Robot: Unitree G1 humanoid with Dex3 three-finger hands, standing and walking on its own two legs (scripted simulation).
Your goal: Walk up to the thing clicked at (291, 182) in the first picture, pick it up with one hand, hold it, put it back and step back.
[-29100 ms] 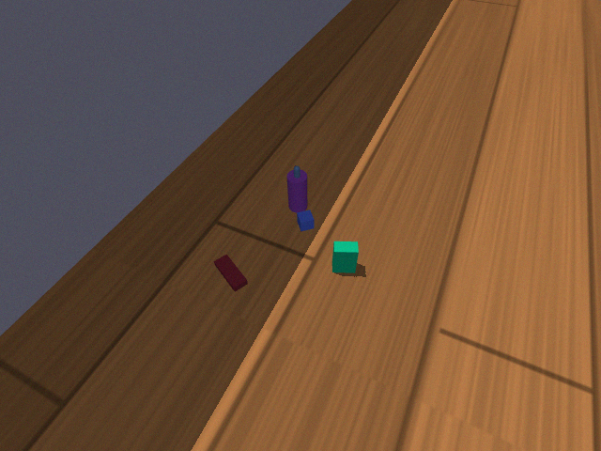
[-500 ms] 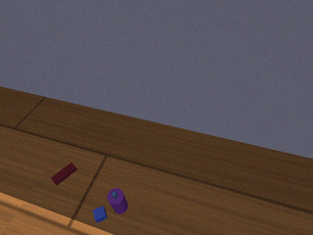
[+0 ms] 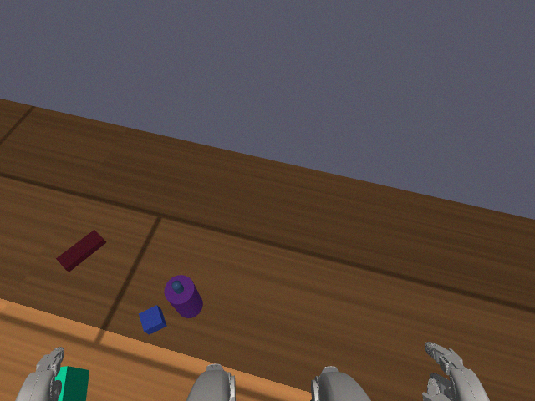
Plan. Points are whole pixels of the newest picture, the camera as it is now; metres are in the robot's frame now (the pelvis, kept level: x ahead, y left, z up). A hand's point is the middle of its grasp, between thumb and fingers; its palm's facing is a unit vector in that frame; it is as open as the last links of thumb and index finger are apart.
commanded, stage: go down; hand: left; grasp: from the side
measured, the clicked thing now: (183, 295) +0.43 +0.26 -0.59
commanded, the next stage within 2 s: none
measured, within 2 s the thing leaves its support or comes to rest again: neither
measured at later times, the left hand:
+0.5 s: hand (68, 385) +0.18 +0.34 -0.17, palm faces +0.22 -0.93 -0.29, open 17.6 cm
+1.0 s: hand (62, 337) +0.26 +0.41 -0.24, palm faces +0.32 -0.92 -0.21, open 17.3 cm
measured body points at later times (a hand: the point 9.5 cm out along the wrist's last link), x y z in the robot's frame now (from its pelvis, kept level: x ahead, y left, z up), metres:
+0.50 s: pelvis -0.01 +0.00 -0.07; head +0.12 +0.03 +0.36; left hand +0.16 +0.39 -0.15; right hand +0.19 -0.25 -0.15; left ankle +0.02 +0.13 -0.67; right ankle +0.00 -0.14 -0.67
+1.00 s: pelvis -0.06 -0.01 -0.20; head +0.14 +0.04 +0.20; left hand +0.24 +0.45 -0.22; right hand +0.11 -0.28 -0.31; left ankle +0.02 +0.13 -0.67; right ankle +0.00 -0.14 -0.67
